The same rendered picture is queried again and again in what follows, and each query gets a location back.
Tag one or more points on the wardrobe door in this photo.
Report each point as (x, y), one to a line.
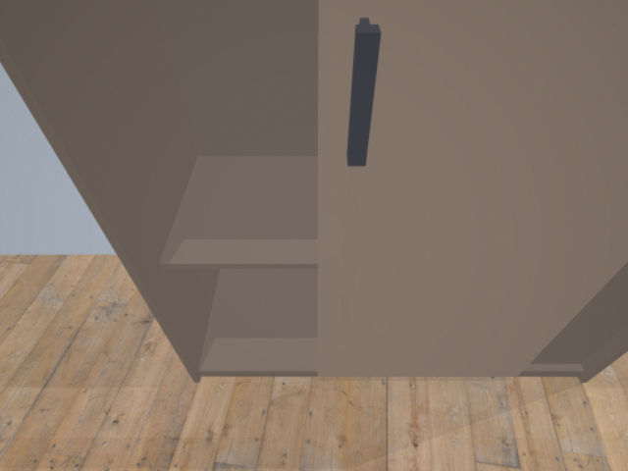
(494, 201)
(602, 318)

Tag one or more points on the handle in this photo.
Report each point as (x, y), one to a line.
(365, 63)

